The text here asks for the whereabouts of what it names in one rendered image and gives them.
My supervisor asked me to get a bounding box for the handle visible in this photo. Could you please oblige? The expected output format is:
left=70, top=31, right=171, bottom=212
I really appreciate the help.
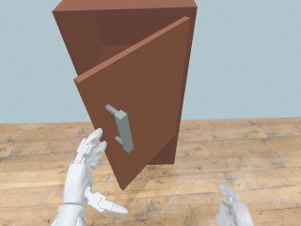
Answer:
left=105, top=105, right=134, bottom=153

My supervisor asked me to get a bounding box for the robot left hand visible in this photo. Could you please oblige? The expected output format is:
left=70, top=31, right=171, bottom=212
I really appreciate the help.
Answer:
left=63, top=128, right=129, bottom=216

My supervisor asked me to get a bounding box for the robot right hand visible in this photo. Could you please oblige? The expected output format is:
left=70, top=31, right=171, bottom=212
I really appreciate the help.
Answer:
left=216, top=185, right=254, bottom=226

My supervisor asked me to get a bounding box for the robot left forearm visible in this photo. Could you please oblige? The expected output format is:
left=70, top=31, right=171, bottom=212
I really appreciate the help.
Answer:
left=51, top=202, right=88, bottom=226

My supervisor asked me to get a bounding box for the cupboard door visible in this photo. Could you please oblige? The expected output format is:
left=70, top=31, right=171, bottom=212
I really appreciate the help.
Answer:
left=73, top=16, right=190, bottom=190

